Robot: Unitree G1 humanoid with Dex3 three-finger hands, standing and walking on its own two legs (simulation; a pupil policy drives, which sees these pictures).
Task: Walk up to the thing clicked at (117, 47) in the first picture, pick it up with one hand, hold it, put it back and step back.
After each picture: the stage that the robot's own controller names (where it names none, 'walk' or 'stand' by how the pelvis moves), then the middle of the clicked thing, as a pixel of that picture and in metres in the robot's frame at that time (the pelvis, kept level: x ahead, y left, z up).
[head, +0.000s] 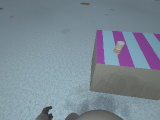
stand; (118, 47) +0.69 -0.23 -0.02
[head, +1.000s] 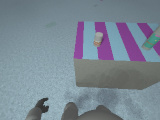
sink last; (97, 39) +0.67 -0.02 +0.03
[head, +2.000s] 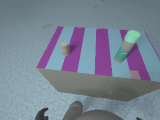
stand; (65, 48) +0.52 +0.28 +0.01
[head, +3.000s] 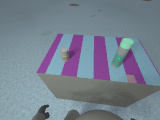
stand; (64, 54) +0.52 +0.26 +0.00
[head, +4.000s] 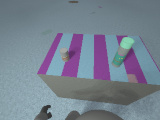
stand; (64, 54) +0.52 +0.26 -0.01
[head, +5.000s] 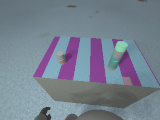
stand; (61, 57) +0.50 +0.28 -0.02
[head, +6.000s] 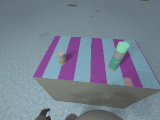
stand; (61, 57) +0.50 +0.28 -0.02
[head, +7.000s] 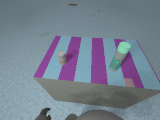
stand; (62, 58) +0.49 +0.28 -0.02
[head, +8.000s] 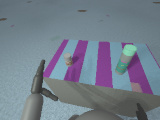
rise first; (68, 59) +0.49 +0.26 -0.01
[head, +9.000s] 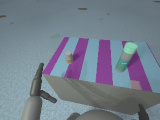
go down; (69, 57) +0.51 +0.26 -0.01
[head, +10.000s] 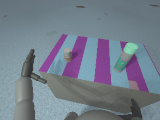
go down; (67, 55) +0.52 +0.25 +0.00
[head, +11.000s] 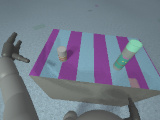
go down; (62, 54) +0.48 +0.24 +0.02
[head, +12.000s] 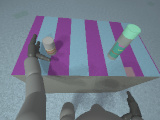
close in; (50, 46) +0.49 +0.26 +0.05
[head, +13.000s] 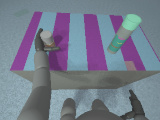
close; (48, 41) +0.52 +0.26 +0.07
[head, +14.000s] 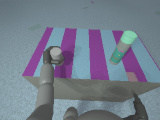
lift; (57, 57) +0.41 +0.23 +0.08
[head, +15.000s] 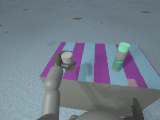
lift; (68, 62) +0.33 +0.16 +0.17
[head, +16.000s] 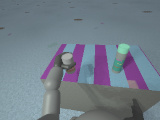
hold; (69, 63) +0.33 +0.16 +0.16
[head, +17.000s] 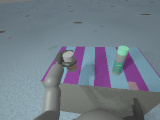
crouch; (70, 61) +0.34 +0.15 +0.18
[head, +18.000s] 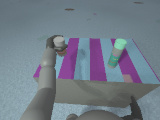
crouch; (60, 47) +0.45 +0.21 +0.18
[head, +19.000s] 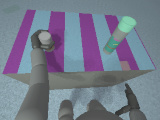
lower; (47, 42) +0.51 +0.24 +0.05
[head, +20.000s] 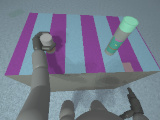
lower; (48, 44) +0.50 +0.24 +0.06
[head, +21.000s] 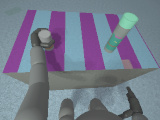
lower; (47, 41) +0.52 +0.24 +0.07
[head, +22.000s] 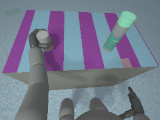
lower; (45, 41) +0.51 +0.25 +0.07
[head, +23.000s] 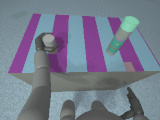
loosen; (50, 44) +0.50 +0.24 +0.07
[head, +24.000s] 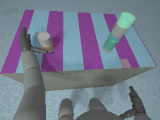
withdraw; (46, 43) +0.50 +0.24 +0.07
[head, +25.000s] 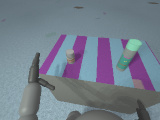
sink last; (70, 56) +0.49 +0.22 +0.03
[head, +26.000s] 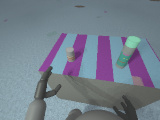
stand; (70, 54) +0.50 +0.23 +0.03
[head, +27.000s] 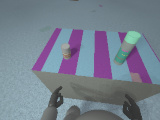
stand; (66, 51) +0.50 +0.23 +0.05
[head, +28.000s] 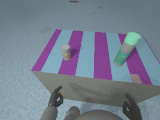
stand; (66, 52) +0.50 +0.23 +0.05
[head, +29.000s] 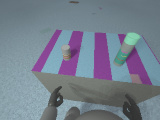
stand; (66, 52) +0.50 +0.23 +0.05
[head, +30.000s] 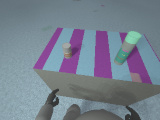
stand; (67, 50) +0.51 +0.23 +0.04
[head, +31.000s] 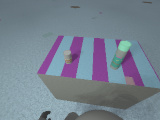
stand; (68, 57) +0.51 +0.23 -0.01
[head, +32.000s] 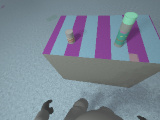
walk; (70, 36) +0.64 +0.25 +0.00
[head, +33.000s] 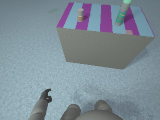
walk; (80, 15) +0.98 +0.18 +0.01
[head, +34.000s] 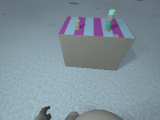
stand; (77, 24) +1.12 +0.25 +0.00
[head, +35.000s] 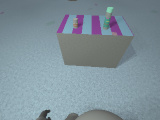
stand; (75, 23) +1.12 +0.27 -0.02
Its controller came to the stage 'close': yes
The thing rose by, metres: 0.23
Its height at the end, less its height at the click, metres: +0.00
